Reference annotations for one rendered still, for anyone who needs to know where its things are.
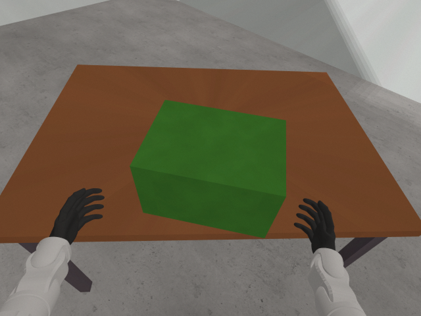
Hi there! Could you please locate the carton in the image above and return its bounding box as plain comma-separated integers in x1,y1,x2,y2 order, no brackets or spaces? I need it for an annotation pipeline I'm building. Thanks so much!
130,100,286,238

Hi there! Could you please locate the robot left forearm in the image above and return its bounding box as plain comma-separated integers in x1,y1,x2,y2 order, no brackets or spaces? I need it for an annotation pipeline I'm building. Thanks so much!
0,237,72,316

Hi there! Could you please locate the table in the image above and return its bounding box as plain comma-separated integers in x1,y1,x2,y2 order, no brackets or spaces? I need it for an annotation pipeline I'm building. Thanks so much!
0,65,421,292

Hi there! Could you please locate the robot right forearm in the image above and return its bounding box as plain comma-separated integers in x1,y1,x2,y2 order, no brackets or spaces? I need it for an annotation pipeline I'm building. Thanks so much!
308,248,366,316

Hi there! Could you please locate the robot left hand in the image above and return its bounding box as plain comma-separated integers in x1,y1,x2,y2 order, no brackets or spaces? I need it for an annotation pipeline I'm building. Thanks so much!
49,188,105,245

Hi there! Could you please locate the robot right hand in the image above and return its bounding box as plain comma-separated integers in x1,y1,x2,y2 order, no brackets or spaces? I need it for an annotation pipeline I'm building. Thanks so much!
294,198,335,254

